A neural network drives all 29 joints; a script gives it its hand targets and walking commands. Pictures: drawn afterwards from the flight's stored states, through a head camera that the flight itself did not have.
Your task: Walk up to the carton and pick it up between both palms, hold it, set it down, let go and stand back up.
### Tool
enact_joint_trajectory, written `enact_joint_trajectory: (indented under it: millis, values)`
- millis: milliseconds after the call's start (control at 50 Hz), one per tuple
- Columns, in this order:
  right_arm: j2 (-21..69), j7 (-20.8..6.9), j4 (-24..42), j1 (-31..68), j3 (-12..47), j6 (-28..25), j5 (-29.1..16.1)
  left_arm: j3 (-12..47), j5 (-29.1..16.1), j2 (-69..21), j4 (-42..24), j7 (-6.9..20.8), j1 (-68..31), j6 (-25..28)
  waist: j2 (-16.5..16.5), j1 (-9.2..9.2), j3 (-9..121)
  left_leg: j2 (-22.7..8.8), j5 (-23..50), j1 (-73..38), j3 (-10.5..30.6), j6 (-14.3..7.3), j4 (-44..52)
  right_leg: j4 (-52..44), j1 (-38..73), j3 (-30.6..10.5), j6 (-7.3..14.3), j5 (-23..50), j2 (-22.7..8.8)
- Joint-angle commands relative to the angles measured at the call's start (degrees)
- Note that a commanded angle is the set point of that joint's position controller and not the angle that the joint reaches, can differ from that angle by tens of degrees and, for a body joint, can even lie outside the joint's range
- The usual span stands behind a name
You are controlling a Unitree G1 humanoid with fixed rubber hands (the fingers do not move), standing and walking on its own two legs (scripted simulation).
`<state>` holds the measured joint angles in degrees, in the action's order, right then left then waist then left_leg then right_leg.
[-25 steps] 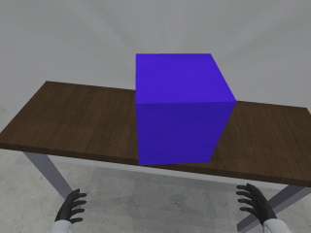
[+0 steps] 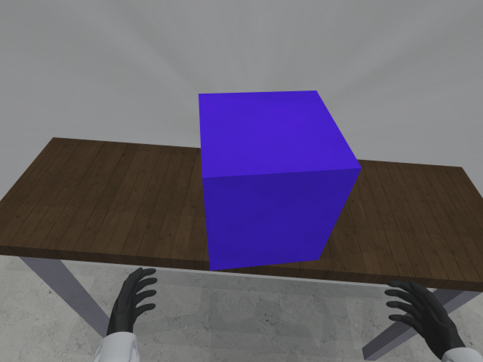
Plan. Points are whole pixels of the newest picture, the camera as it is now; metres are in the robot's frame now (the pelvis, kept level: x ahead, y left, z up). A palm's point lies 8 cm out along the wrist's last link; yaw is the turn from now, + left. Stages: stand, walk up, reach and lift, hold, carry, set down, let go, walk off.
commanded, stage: reach and lift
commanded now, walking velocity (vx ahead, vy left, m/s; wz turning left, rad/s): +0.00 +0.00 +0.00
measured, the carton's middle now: (262, 182) +0.39 +0.00 +0.09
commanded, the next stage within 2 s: none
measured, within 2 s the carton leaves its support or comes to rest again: neither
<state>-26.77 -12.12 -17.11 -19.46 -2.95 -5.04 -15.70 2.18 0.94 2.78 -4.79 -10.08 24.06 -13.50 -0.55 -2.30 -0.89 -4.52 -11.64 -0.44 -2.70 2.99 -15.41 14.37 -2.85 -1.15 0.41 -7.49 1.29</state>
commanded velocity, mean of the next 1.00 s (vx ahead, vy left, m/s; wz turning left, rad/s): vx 0.00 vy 0.00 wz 0.00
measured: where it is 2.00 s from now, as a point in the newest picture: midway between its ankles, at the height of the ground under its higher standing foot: outside the picture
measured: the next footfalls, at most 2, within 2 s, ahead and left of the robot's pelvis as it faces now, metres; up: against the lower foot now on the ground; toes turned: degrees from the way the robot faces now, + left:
none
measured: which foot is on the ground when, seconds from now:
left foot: down 0.00-1.00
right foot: down 0.00-1.00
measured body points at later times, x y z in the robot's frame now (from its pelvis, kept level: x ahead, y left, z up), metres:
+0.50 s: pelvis -0.02 -0.01 +0.00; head -0.05 -0.02 +0.45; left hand +0.20 +0.15 +0.06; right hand +0.20 -0.29 +0.04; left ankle -0.03 +0.15 -0.75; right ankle +0.01 -0.12 -0.75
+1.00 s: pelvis -0.01 -0.01 +0.00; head -0.02 -0.01 +0.45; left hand +0.26 +0.17 +0.13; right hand +0.27 -0.28 +0.10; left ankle -0.03 +0.14 -0.75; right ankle +0.01 -0.12 -0.75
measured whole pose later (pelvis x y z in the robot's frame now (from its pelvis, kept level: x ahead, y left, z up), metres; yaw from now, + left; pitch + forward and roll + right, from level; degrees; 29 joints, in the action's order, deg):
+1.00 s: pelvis -0.01 -0.01 +0.00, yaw -4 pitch -4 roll +0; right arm -32.3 -5.6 -4.7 3.8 -0.7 13.1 -27.7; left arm -3.3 -3.2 3.0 -27.3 -12.5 3.0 -39.1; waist 0.4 -1.1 -2.5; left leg -3.8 -10.3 -0.3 -2.4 3.2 -13.8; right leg 16.7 -6.3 -4.6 1.0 -6.6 2.5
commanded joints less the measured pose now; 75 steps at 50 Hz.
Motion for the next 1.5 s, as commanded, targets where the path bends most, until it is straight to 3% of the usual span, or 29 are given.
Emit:
enact_joint_trajectory:
  millis: [0, 100, 120, 160, 280, 420, 480, 520, 580, 640, 700, 820, 900, 920, 960, 1020, 1040, 1120, 1220, 1400, 1480]
  values:
    - [-10.09, -0.25, 8.89, 0.46, -5.51, -0.77, -2.86, 0.64, 1.05, 0.71, -14.07, -0.93, -0.31, 1.76, -0.95, 0.90, 0.43, 4.82, 15.28, -1.38, -0.19, -0.48, 0.95, -2.88, -3.50, -0.16, 3.87, 10.69, 1.80]
    - [-9.83, -0.72, 14.46, 1.96, -7.61, -1.14, -3.03, 3.21, -0.79, 0.71, -18.31, -2.63, -2.38, 3.75, -1.25, 1.68, 0.38, 4.04, 5.59, 0.86, 0.13, -1.41, 2.36, -2.61, -6.08, -0.06, 3.80, 2.61, 1.23]
    - [-9.53, -0.66, 16.11, 2.87, -7.93, -1.04, -3.04, 3.72, -1.44, 0.91, -18.64, -2.83, -3.20, 4.11, -2.66, 1.84, 0.49, 4.02, 3.98, 1.71, 0.07, -1.77, 2.45, -2.49, -6.08, -0.21, 3.54, 1.89, 1.01]
    - [-9.84, -0.95, 16.10, 3.38, -8.77, -0.59, -3.04, 4.24, -1.75, 0.35, -19.07, -3.54, -4.05, 4.51, -1.87, 1.79, 0.36, 3.78, 0.60, 2.36, 0.22, -1.75, 3.23, -2.18, -6.95, -0.35, 3.60, -1.48, 0.99]
    - [-11.75, -1.29, 18.55, 9.40, -8.43, 0.60, -4.73, 3.29, -2.71, 0.21, -17.47, -4.33, -8.53, 2.75, -4.09, -0.37, 2.50, 3.46, -2.35, 2.78, 0.32, -2.30, 3.11, -1.58, -8.26, -0.44, 3.65, -5.93, 1.24]
    - [-12.98, -0.53, 17.25, 14.48, -6.35, 2.75, -6.19, 1.14, -2.31, -1.20, -16.40, -3.88, -13.43, -1.42, -8.75, -0.92, 0.82, 3.81, 0.22, 2.49, -0.22, -3.06, 3.43, -1.93, -7.17, -2.24, 2.88, -2.78, 1.24]
    - [-13.35, 0.33, 18.74, 17.02, -6.35, 3.79, -7.03, -0.39, -1.85, -0.51, -19.50, -4.19, -16.29, -3.03, -9.05, -0.75, 3.37, 4.42, 1.33, 1.94, -0.67, -3.28, 3.37, -1.79, -5.73, -3.00, 2.28, -0.70, 1.03]
    - [-13.64, 0.68, 19.21, 18.83, -6.63, 4.84, -7.48, -0.48, -2.21, -0.33, -21.34, -4.41, -18.40, -4.41, -7.28, -0.52, 4.83, 4.70, 0.09, 2.48, -0.85, -3.20, 3.43, -1.36, -5.00, -3.41, 2.51, -1.55, 0.85]
    - [-12.83, 1.91, 22.45, 22.29, -6.44, 6.58, -7.38, -1.04, -3.20, 0.78, -23.66, -4.57, -21.73, -6.23, -8.04, -0.45, 6.22, 4.95, -0.54, 4.17, -1.17, -3.44, 2.61, -1.29, -3.96, -5.32, 1.53, -1.76, -0.41]
    - [-13.26, 2.57, 19.75, 23.60, -6.71, 9.41, -8.49, -0.80, -3.69, 0.63, -25.65, -4.55, -23.97, -10.11, -4.63, 0.19, 7.20, 4.57, 0.46, 2.40, -0.68, -2.72, 2.85, -1.31, -3.77, -5.06, 2.04, -2.71, -0.36]
    - [-14.24, 3.10, 17.38, 26.28, -5.63, 12.13, -9.71, -1.87, -3.32, 1.15, -27.16, -4.18, -25.71, -14.80, -3.39, 0.51, 7.10, 4.28, 2.26, 0.08, -0.44, -2.20, 2.85, -1.06, -3.77, -4.15, 2.52, 1.13, 0.10]
    - [-15.81, 6.33, 21.10, 32.66, -4.40, 15.06, -11.46, -4.81, -4.32, 2.58, -30.88, -2.89, -28.12, -21.71, -5.07, 1.00, 10.55, 5.21, 9.82, -0.76, -0.16, -2.15, 1.88, 0.94, 1.01, -3.92, 0.46, 16.12, 0.80]
    - [-17.53, 6.85, 20.07, 34.92, -3.66, 16.46, -12.56, -6.63, -3.79, 2.10, -32.02, -2.38, -28.07, -24.66, -5.02, 0.60, 11.31, 4.78, 16.34, -4.02, 0.60, -1.42, 0.92, 1.28, 1.05, -2.31, 1.24, 19.54, 2.41]
    - [-18.12, 7.02, 19.88, 36.60, -3.89, 16.93, -12.22, -7.21, -3.79, 2.47, -31.09, -2.23, -29.58, -25.41, -5.32, 0.52, 10.84, 4.83, 15.42, -3.82, 0.47, -1.33, 1.01, 0.91, 0.40, -2.33, 1.33, 17.91, 2.49]
    - [-19.28, 6.37, 17.86, 39.53, -4.62, 17.84, -12.47, -6.46, -3.44, 1.65, -31.87, -2.51, -32.58, -27.25, -2.35, 0.82, 10.01, 4.30, 13.72, -4.87, 0.75, -0.55, 1.52, 0.25, -1.95, -1.55, 2.56, 12.55, 3.05]
    - [-20.33, 5.08, 15.95, 44.65, -4.78, 18.85, -12.39, -6.11, -3.65, 1.43, -32.09, -3.24, -37.93, -28.92, -1.24, 0.62, 10.70, 3.43, 12.69, -5.66, 1.30, -0.29, 1.63, -0.37, -4.89, -0.95, 3.58, 8.17, 3.38]
    - [-20.68, 4.86, 16.00, 45.86, -4.90, 18.90, -12.21, -6.46, -4.02, 1.85, -31.37, -3.32, -38.65, -29.19, -2.41, 0.81, 11.43, 3.49, 11.43, -5.53, 1.24, -0.62, 1.37, -0.53, -5.04, -1.10, 3.33, 7.50, 3.06]
    - [-21.48, 4.09, 12.87, 50.50, -4.48, 19.65, -12.84, -7.22, -3.92, 1.95, -30.44, -3.65, -42.54, -30.94, -2.25, 0.91, 13.76, 3.43, 12.95, -5.94, 1.28, -0.89, 0.94, -0.08, -4.08, -1.28, 3.09, 10.63, 3.06]
    - [-22.52, 5.08, 10.03, 56.40, -2.54, 20.86, -13.93, -10.14, -3.56, 3.56, -29.49, -2.96, -47.00, -33.38, -3.31, 0.52, 17.00, 4.38, 15.78, -4.37, 0.69, -1.39, 0.19, 1.08, -0.68, -1.84, 2.02, 16.97, 3.10]
    - [-21.77, 4.54, 3.44, 69.79, -0.03, 24.15, -13.37, -12.87, -3.96, 5.43, -19.28, -2.73, -58.13, -35.37, -4.93, -0.75, 17.51, 4.62, 4.06, 3.85, -0.09, -3.04, 2.31, 0.69, -1.58, -3.22, 1.07, 5.97, 1.91]
    - [-21.25, 4.74, 3.91, 73.44, 0.54, 24.74, -13.85, -13.54, -5.60, 7.83, -20.53, -2.74, -63.19, -35.03, -5.41, -1.02, 22.87, 4.94, 5.29, 6.36, -0.37, -3.57, 1.32, 1.67, 1.21, -4.30, 0.18, 8.66, 1.20]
